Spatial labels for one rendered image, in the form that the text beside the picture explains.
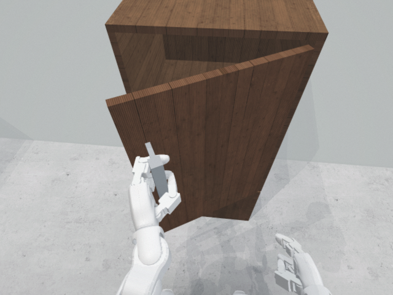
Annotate left robot hand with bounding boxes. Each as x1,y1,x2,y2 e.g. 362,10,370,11
128,155,181,231

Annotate robot left forearm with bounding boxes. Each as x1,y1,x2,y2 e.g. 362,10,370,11
116,225,171,295

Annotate handle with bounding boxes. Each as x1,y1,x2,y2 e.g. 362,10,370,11
145,142,169,198

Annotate cupboard door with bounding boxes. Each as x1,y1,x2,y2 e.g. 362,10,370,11
106,45,314,233

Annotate right robot hand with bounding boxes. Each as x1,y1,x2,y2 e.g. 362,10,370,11
274,234,324,295

